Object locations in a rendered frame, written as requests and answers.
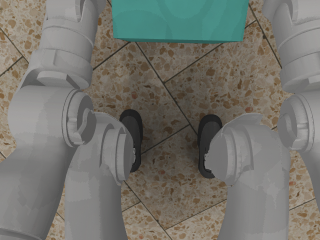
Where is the right robot forearm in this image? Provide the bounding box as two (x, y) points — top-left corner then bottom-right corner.
(261, 0), (320, 94)

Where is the carton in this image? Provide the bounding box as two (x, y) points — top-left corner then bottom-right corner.
(111, 0), (249, 44)

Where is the left robot upper arm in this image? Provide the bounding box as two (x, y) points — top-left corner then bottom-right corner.
(0, 85), (97, 240)

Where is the right robot shin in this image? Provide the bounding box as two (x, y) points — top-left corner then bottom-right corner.
(204, 113), (291, 180)

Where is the right robot upper arm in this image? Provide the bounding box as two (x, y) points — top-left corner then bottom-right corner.
(277, 90), (320, 213)

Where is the left robot forearm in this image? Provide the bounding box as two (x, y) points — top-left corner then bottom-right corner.
(7, 0), (106, 132)

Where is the right robot thigh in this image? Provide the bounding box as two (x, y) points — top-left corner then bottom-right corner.
(215, 124), (290, 240)

